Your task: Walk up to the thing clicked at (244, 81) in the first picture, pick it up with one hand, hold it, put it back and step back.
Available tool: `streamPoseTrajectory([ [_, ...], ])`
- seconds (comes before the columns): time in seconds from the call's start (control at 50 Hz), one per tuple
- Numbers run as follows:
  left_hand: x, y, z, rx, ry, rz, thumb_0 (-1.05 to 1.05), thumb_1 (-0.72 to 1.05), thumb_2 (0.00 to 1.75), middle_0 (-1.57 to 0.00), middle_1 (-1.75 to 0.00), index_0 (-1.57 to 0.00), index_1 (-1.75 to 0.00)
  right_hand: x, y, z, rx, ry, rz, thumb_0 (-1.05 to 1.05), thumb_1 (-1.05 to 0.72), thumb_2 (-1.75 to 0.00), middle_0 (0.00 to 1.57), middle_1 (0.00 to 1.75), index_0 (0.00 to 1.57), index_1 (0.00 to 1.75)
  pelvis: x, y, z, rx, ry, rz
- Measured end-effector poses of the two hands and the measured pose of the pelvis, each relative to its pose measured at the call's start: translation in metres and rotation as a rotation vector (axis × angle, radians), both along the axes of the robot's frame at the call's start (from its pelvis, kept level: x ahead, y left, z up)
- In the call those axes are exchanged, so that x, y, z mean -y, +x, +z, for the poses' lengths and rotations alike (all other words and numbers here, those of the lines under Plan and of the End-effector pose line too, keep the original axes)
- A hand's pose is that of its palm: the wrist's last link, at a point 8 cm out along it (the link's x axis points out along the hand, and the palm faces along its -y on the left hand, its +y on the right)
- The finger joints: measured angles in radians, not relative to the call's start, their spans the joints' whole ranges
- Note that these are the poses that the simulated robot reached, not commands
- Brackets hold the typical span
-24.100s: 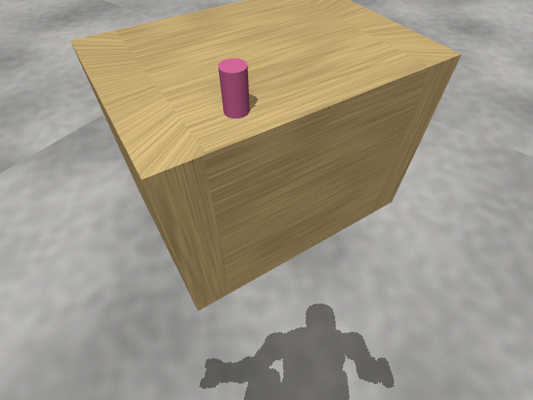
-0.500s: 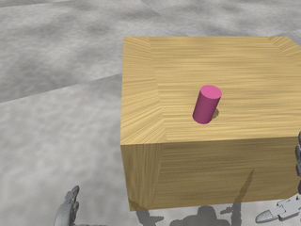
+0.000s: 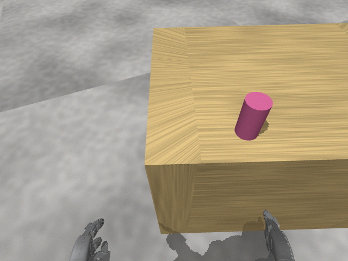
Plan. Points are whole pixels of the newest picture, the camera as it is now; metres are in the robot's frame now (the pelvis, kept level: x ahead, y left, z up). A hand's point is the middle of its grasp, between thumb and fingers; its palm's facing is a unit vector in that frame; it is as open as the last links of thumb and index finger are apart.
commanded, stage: home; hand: right
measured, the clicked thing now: (251, 117) +0.46 -0.20 +0.04
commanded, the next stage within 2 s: none
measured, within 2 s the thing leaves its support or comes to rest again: neither
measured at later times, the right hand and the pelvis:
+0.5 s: hand (264, 254) +0.16 -0.21 -0.13, palm faces -0.06 +0.95 -0.31, open 17.5 cm; pelvis +0.01 +0.00 +0.00, yaw +1 degrees
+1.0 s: hand out of the picture +0.05 -0.26 -0.14, palm faces -0.09 +0.93 -0.37, open 17.5 cm; pelvis -0.01 -0.01 +0.01, yaw +2 degrees
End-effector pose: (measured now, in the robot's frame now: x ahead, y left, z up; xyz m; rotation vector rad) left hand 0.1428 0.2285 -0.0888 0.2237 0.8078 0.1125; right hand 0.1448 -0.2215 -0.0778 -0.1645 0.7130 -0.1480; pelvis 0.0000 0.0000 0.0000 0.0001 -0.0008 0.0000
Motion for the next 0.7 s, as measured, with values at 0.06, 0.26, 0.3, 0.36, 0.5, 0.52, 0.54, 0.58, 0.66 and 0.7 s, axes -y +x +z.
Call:
streamPoseTrajectory([
  [0.06,-0.004,-0.007,-0.005,-0.041,0.006,0.012,0.01,0.86,0.88,-0.19,-0.29,-0.20,-0.29,-0.001,0.007,-0.005,-0.021,-0.005,-0.002,-0.02,0.57,-0.03,0.05,0.05,0.06,0.04,0.000,0.003,-0.001,-0.007,0.001,0.002],
  [0.26,-0.010,-0.015,-0.014,-0.092,-0.008,0.061,0.01,0.90,0.90,-0.20,-0.30,-0.20,-0.30,0.001,0.026,0.001,-0.018,-0.039,0.004,-0.01,0.57,-0.03,0.05,0.05,0.06,0.04,0.000,0.013,-0.001,-0.012,0.001,0.011],
  [0.3,-0.010,-0.013,-0.013,-0.093,-0.011,0.065,0.01,0.90,0.90,-0.20,-0.30,-0.20,-0.30,0.000,0.027,0.000,-0.024,-0.036,0.006,-0.01,0.57,-0.03,0.05,0.05,0.06,0.04,0.000,0.014,-0.001,-0.013,0.000,0.013],
  [0.36,-0.010,-0.010,-0.013,-0.091,-0.011,0.065,0.01,0.90,0.90,-0.20,-0.30,-0.20,-0.30,-0.001,0.027,-0.001,-0.033,-0.030,0.003,-0.01,0.57,-0.03,0.05,0.05,0.06,0.04,0.000,0.015,-0.001,-0.014,0.000,0.014],
  [0.5,-0.034,-0.016,-0.017,-0.154,0.043,0.024,0.01,0.90,0.90,-0.20,-0.30,-0.20,-0.30,0.032,0.002,-0.017,-0.205,-0.115,0.089,-0.01,0.56,-0.04,0.05,0.05,0.06,0.05,0.000,0.014,-0.003,0.004,-0.003,0.015],
  [0.52,-0.039,-0.020,-0.017,-0.168,0.053,0.029,0.01,0.90,0.90,-0.20,-0.30,-0.20,-0.30,0.040,-0.004,-0.018,-0.231,-0.128,0.082,-0.01,0.55,-0.04,0.05,0.05,0.06,0.05,0.001,0.014,-0.002,0.007,-0.004,0.015],
  [0.54,-0.044,-0.024,-0.017,-0.184,0.063,0.033,0.01,0.90,0.90,-0.20,-0.30,-0.20,-0.30,0.047,-0.010,-0.018,-0.257,-0.141,0.074,-0.01,0.55,-0.04,0.05,0.05,0.06,0.05,0.001,0.014,-0.002,0.011,-0.004,0.016],
  [0.58,-0.054,-0.034,-0.018,-0.220,0.082,0.043,0.01,0.90,0.90,-0.20,-0.30,-0.20,-0.30,0.060,-0.022,-0.019,-0.305,-0.163,0.057,-0.01,0.55,-0.04,0.05,0.05,0.06,0.05,0.001,0.012,-0.001,0.018,-0.005,0.017],
  [0.66,-0.069,-0.056,-0.020,-0.297,0.107,0.067,0.00,0.90,0.90,-0.20,-0.30,-0.20,-0.30,0.080,-0.047,-0.019,-0.390,-0.196,0.027,-0.01,0.55,-0.04,0.05,0.05,0.06,0.05,0.002,0.008,0.002,0.032,-0.005,0.020],
  [0.7,-0.073,-0.066,-0.021,-0.333,0.114,0.075,0.00,0.90,0.90,-0.20,-0.30,-0.20,-0.30,0.086,-0.058,-0.019,-0.427,-0.205,0.015,-0.01,0.55,-0.04,0.05,0.05,0.06,0.05,0.002,0.006,0.003,0.038,-0.005,0.020],
])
